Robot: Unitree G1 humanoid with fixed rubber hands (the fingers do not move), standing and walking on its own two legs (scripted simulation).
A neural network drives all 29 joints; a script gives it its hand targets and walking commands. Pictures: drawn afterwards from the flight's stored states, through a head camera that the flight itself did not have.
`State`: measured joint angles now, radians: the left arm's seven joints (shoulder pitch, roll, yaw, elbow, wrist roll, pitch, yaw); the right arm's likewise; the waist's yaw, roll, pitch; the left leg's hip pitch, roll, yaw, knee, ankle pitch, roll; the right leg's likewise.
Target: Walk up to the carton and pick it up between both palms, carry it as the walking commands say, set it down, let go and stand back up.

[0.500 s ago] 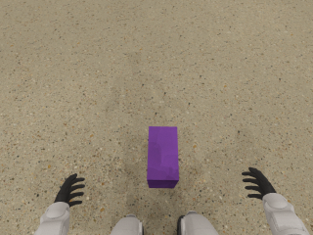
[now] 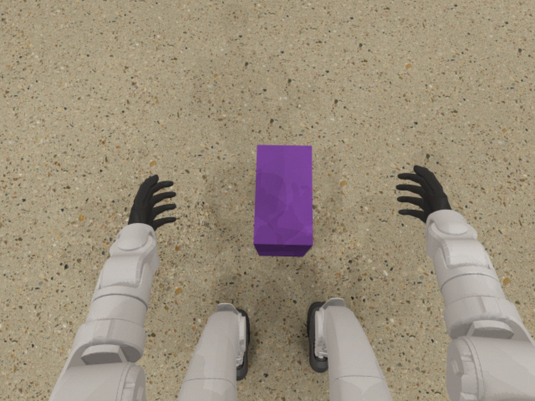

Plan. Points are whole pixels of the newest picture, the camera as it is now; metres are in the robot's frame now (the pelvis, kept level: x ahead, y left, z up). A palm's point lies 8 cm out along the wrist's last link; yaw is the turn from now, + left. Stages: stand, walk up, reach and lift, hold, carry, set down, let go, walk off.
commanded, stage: reach and lift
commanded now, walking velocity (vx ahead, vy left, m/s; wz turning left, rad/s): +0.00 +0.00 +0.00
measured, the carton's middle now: (282, 206) +0.50 -0.02 -0.55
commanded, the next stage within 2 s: none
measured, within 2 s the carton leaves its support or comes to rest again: neither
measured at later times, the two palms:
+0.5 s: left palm (203, 161) +0.48 +0.13 -0.14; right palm (390, 157) +0.48 -0.21 -0.15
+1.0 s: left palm (216, 180) +0.48 +0.13 -0.26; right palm (367, 178) +0.48 -0.20 -0.26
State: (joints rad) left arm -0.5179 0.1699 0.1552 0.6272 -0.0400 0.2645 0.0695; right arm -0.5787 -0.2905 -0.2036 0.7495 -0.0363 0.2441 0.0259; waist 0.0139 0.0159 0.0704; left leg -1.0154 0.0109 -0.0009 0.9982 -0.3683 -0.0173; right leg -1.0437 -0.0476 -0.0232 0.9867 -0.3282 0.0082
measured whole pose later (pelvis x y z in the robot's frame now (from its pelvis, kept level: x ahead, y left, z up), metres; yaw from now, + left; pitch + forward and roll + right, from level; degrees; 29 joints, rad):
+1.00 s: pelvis -0.02 +0.02 -0.13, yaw -2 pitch +48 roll +1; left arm -1.09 0.04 0.32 0.79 0.06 0.10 0.19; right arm -1.15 -0.23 -0.35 0.94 -0.08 0.07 -0.03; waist 0.00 0.02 -0.05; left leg -1.84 -0.03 -0.01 1.48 -0.48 -0.01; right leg -1.88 -0.03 0.05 1.44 -0.40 0.04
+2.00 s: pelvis -0.06 +0.01 -0.31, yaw -1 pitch +32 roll +1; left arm -1.50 0.29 0.05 1.04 -0.27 0.05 0.21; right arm -1.55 -0.40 -0.01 1.13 0.25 0.04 -0.14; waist -0.01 0.04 0.52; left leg -2.14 -0.05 -0.03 2.17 -0.60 -0.06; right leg -2.19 -0.01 0.06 2.12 -0.50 0.04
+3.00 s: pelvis -0.05 +0.02 -0.33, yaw -1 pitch +36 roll +1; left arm -1.43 0.11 0.31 0.98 0.01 0.18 0.14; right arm -1.51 -0.22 -0.29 1.10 -0.09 0.17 -0.08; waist -0.01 0.03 0.35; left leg -2.22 -0.12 -0.05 2.22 -0.63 -0.08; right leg -2.28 0.02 0.08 2.17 -0.52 0.07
